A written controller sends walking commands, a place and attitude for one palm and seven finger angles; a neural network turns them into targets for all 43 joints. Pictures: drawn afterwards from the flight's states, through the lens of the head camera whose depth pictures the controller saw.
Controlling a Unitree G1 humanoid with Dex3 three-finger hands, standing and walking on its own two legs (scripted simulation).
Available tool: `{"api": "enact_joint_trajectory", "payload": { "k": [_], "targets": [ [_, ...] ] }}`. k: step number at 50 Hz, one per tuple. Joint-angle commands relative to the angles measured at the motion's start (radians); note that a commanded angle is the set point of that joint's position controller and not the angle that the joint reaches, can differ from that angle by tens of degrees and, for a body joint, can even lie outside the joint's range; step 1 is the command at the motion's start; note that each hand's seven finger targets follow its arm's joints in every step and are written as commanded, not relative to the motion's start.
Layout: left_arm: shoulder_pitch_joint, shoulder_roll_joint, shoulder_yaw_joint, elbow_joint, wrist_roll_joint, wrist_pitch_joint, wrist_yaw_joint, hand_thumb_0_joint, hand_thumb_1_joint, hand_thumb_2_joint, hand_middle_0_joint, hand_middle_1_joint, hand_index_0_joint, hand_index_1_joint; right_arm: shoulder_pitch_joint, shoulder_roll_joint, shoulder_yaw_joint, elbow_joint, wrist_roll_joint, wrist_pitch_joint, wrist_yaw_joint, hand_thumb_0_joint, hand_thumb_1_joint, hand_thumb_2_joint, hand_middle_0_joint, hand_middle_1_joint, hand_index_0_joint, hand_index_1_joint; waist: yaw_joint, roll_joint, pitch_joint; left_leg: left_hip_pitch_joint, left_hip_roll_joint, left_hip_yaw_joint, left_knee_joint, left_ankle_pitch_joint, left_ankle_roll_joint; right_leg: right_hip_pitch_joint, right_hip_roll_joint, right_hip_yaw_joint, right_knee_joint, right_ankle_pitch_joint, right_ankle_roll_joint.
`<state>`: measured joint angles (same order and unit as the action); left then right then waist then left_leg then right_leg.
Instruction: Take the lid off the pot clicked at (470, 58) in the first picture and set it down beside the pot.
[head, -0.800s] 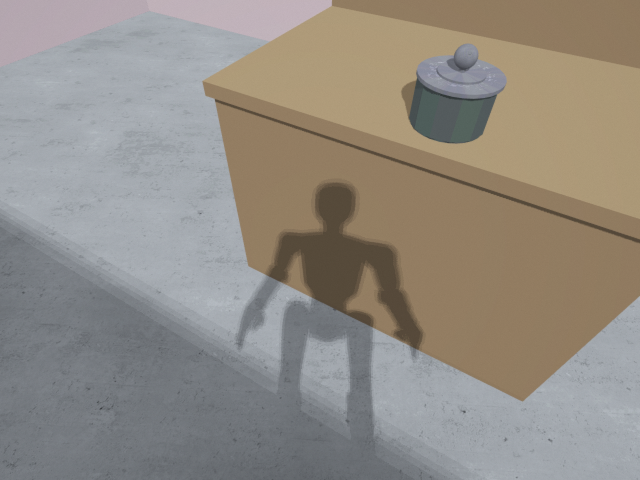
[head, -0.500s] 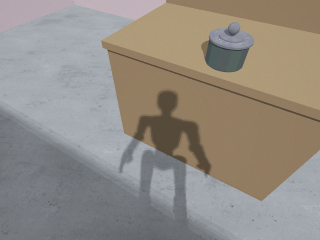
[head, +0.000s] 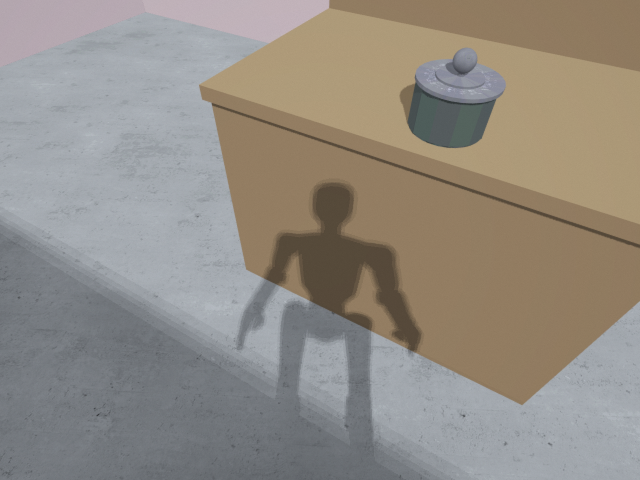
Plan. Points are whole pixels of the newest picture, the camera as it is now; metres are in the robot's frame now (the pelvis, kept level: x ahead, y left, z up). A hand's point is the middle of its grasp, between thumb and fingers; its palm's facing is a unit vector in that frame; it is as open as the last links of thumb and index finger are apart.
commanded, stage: turn to face it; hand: left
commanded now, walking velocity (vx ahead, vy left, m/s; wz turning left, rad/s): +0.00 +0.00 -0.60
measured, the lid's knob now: (464, 60) +0.82 -0.23 +0.16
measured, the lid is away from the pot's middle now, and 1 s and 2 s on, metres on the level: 0.00 0.00 0.00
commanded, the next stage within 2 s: take the last steps up to it in 0.76 s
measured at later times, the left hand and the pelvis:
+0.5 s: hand out of the picture +0.04 +0.18 -0.17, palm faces -0.15 -0.96 -0.25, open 7.4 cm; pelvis -0.02 -0.01 -0.01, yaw -12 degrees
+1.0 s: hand out of the picture +0.13 +0.17 -0.18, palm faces -0.43 -0.87 -0.25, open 7.4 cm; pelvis -0.03 +0.01 -0.02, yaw -26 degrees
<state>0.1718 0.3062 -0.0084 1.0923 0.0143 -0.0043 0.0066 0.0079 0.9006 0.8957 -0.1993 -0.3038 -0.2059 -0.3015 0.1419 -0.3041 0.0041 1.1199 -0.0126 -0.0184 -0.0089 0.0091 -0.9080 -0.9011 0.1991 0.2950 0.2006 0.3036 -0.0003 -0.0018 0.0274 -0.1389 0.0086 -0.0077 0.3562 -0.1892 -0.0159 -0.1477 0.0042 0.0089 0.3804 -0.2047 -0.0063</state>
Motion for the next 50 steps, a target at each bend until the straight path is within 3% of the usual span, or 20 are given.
{"api": "enact_joint_trajectory", "payload": {
  "k": [1,9,14,15,16,17,20,27,31,32,33,34,37,39,43,45,47,48,49,50],
  "targets": [
    [0.021,0.114,0.037,-0.063,-0.004,0.0,0.012,0.0,0.9,0.9,-0.2,-0.3,-0.2,-0.3,0.038,-0.096,-0.031,-0.051,0.003,-0.007,-0.015,0.0,-0.9,-0.9,0.2,0.3,0.2,0.3,-0.01,-0.001,-0.043,0.031,0.117,-0.037,0.003,0.127,0.017,-0.057,-0.111,0.133,-0.019,0.195,-0.019],
    [0.06,0.096,0.069,-0.163,0.005,0.035,-0.006,0.0,0.9,0.9,-0.2,-0.3,-0.2,-0.3,0.04,-0.13,-0.081,-0.16,0.001,0.019,-0.025,0.0,-0.9,-0.9,0.2,0.3,0.2,0.3,0.0,0.079,-0.013,-0.031,0.213,-0.046,0.029,-0.044,0.063,-0.213,-0.02,0.128,0.193,0.1,-0.012],
    [0.172,0.065,0.089,-0.176,0.008,0.036,-0.017,0.0,0.9,0.9,-0.2,-0.3,-0.2,-0.3,-0.04,-0.121,-0.101,-0.222,-0.001,0.022,-0.02,0.0,-0.9,-0.9,0.2,0.3,0.2,0.3,0.066,0.088,-0.015,-0.168,0.241,0.003,0.16,-0.057,0.08,-0.127,-0.008,0.098,0.243,0.011,-0.013],
    [0.206,0.112,0.098,-0.175,0.015,0.027,-0.011,0.0,0.9,0.9,-0.2,-0.3,-0.2,-0.3,-0.047,-0.088,-0.099,-0.237,0.001,0.03,-0.018,0.0,-0.9,-0.9,0.2,0.3,0.2,0.3,0.083,-0.116,-0.027,-0.233,0.128,0.09,0.365,-0.156,0.02,-0.097,-0.085,0.268,0.107,0.091,-0.049],
    [0.215,0.17,0.112,-0.187,0.016,0.018,0.002,0.0,0.9,0.9,-0.2,-0.3,-0.2,-0.3,-0.045,-0.029,-0.089,-0.262,0.003,0.035,-0.018,0.0,-0.9,-0.9,0.2,0.3,0.2,0.3,0.078,-0.354,-0.009,-0.399,-0.013,0.104,0.585,-0.373,-0.029,-0.063,-0.258,0.627,-0.065,0.146,-0.143],
    [0.224,0.172,0.116,-0.199,0.006,0.018,0.014,0.0,0.9,0.9,-0.2,-0.3,-0.2,-0.3,-0.057,-0.048,-0.088,-0.266,0.002,0.04,-0.022,0.0,-0.9,-0.9,0.2,0.3,0.2,0.3,0.086,-0.279,-0.012,-0.418,0.0,-0.035,0.714,-0.397,-0.019,-0.079,-0.296,0.708,-0.132,0.126,-0.203],
    [0.098,0.115,0.112,-0.239,0.007,0.016,0.021,0.0,0.9,0.9,-0.2,-0.3,-0.2,-0.3,0.008,-0.028,-0.088,-0.237,0.002,0.028,-0.017,0.0,-0.9,-0.9,0.2,0.3,0.2,0.3,0.007,-0.097,-0.067,-0.376,0.038,-0.046,0.7,-0.27,-0.028,-0.048,-0.206,0.523,-0.029,0.205,-0.202],
    [0.127,0.118,0.124,-0.248,0.012,0.027,0.016,0.0,0.9,0.9,-0.2,-0.3,-0.2,-0.3,0.0,0.0,-0.084,-0.267,0.015,0.026,-0.021,0.0,-0.9,-0.9,0.2,0.3,0.2,0.3,0.027,-0.168,-0.096,-0.231,-0.02,-0.016,0.385,-0.246,-0.015,-0.046,-0.136,0.515,-0.047,0.198,-0.164],
    [0.073,0.101,0.122,-0.27,0.006,0.035,0.017,0.0,0.9,0.9,-0.2,-0.3,-0.2,-0.3,0.124,-0.015,-0.085,-0.246,0.02,0.008,-0.032,0.0,-0.9,-0.9,0.2,0.3,0.2,0.3,-0.033,-0.152,-0.124,0.049,-0.019,-0.023,0.059,-0.096,0.01,-0.199,-0.064,0.476,0.004,0.098,-0.08],
    [0.059,0.065,0.115,-0.289,0.001,0.038,0.013,0.0,0.9,0.9,-0.2,-0.3,-0.2,-0.3,0.159,-0.06,-0.093,-0.244,0.014,0.0,-0.036,0.0,-0.9,-0.9,0.2,0.3,0.2,0.3,-0.053,-0.037,-0.12,0.172,0.093,-0.139,-0.032,-0.147,0.054,-0.359,0.014,0.398,0.095,-0.058,-0.038],
    [0.063,0.014,0.103,-0.307,-0.002,0.037,-0.002,0.0,0.9,0.9,-0.2,-0.3,-0.2,-0.3,0.138,-0.148,-0.109,-0.262,-0.003,0.0,-0.036,0.0,-0.9,-0.9,0.2,0.3,0.2,0.3,-0.047,0.235,-0.061,0.203,0.322,-0.39,-0.131,-0.166,0.133,-0.537,0.137,0.217,0.314,-0.236,0.011],
    [0.041,0.038,0.113,-0.317,0.01,0.032,-0.003,0.0,0.9,0.9,-0.2,-0.3,-0.2,-0.3,0.1,-0.154,-0.107,-0.287,-0.005,0.007,-0.032,0.0,-0.9,-0.9,0.2,0.3,0.2,0.3,-0.035,0.224,-0.012,0.033,0.441,-0.437,-0.163,-0.138,0.204,-0.518,0.081,0.11,0.537,-0.305,0.047],
    [0.094,0.038,0.117,-0.254,0.014,0.041,-0.02,0.0,0.9,0.9,-0.2,-0.3,-0.2,-0.3,-0.014,-0.069,-0.077,-0.298,-0.013,0.001,-0.033,0.0,-0.9,-0.9,0.2,0.3,0.2,0.3,0.035,0.134,0.01,-0.11,0.279,-0.196,-0.105,0.006,0.186,-0.43,0.019,0.084,0.747,-0.193,0.056],
    [0.091,0.009,0.101,-0.248,0.009,0.045,-0.026,0.0,0.9,0.9,-0.2,-0.3,-0.2,-0.3,0.005,-0.063,-0.075,-0.283,-0.015,0.0,-0.032,0.0,-0.9,-0.9,0.2,0.3,0.2,0.3,0.026,0.169,0.01,-0.072,0.225,-0.079,-0.059,0.146,0.163,-0.393,0.003,0.028,0.635,-0.187,0.056],
    [0.02,-0.024,0.077,-0.257,0.006,0.039,-0.025,0.0,0.9,0.9,-0.2,-0.3,-0.2,-0.3,0.128,-0.082,-0.081,-0.222,-0.017,0.005,-0.028,0.0,-0.9,-0.9,0.2,0.3,0.2,0.3,-0.03,0.189,-0.006,-0.007,0.249,-0.054,0.001,0.342,0.17,-0.281,0.001,-0.052,0.382,-0.193,0.046],
    [0.031,-0.024,0.072,-0.248,0.006,0.028,-0.029,0.0,0.9,0.9,-0.2,-0.3,-0.2,-0.3,0.171,-0.096,-0.083,-0.198,-0.017,0.006,-0.023,0.0,-0.9,-0.9,0.2,0.3,0.2,0.3,-0.036,0.173,-0.039,-0.015,0.265,-0.078,0.011,0.215,0.168,-0.182,0.013,-0.07,0.28,-0.197,0.028],
    [0.117,-0.012,0.079,-0.211,0.01,0.015,-0.032,0.0,0.9,0.9,-0.2,-0.3,-0.2,-0.3,0.155,-0.087,-0.079,-0.187,-0.015,0.007,-0.018,0.0,-0.9,-0.9,0.2,0.3,0.2,0.3,0.015,0.117,-0.049,-0.132,0.223,-0.042,0.096,-0.062,0.119,0.014,0.019,-0.078,0.083,-0.107,0.009],
    [0.172,0.034,0.089,-0.187,0.014,0.002,-0.027,0.0,0.9,0.9,-0.2,-0.3,-0.2,-0.3,0.157,-0.048,-0.069,-0.185,-0.008,0.004,-0.011,0.0,-0.9,-0.9,0.2,0.3,0.2,0.3,0.042,0.011,-0.05,-0.281,0.156,0.021,0.232,-0.221,0.071,0.163,-0.063,0.04,-0.004,-0.146,-0.029],
    [0.252,0.134,0.107,-0.159,0.017,-0.01,-0.013,0.0,0.9,0.9,-0.2,-0.3,-0.2,-0.3,0.144,0.027,-0.049,-0.215,0.001,-0.001,-0.004,0.0,-0.9,-0.9,0.2,0.3,0.2,0.3,0.073,-0.275,-0.042,-0.534,0.028,0.148,0.483,-0.417,0.009,0.29,-0.307,0.412,-0.141,-0.27,-0.14],
    [0.319,0.159,0.111,-0.148,0.003,-0.01,-0.001,0.0,0.9,0.9,-0.2,-0.3,-0.2,-0.3,0.06,-0.015,-0.057,-0.244,-0.012,0.002,0.0,0.0,-0.9,-0.9,0.2,0.3,0.2,0.3,0.12,-0.232,-0.007,-0.578,0.054,0.06,0.63,-0.456,0.015,0.197,-0.41,0.531,-0.215,-0.392,-0.228]
  ]
}}
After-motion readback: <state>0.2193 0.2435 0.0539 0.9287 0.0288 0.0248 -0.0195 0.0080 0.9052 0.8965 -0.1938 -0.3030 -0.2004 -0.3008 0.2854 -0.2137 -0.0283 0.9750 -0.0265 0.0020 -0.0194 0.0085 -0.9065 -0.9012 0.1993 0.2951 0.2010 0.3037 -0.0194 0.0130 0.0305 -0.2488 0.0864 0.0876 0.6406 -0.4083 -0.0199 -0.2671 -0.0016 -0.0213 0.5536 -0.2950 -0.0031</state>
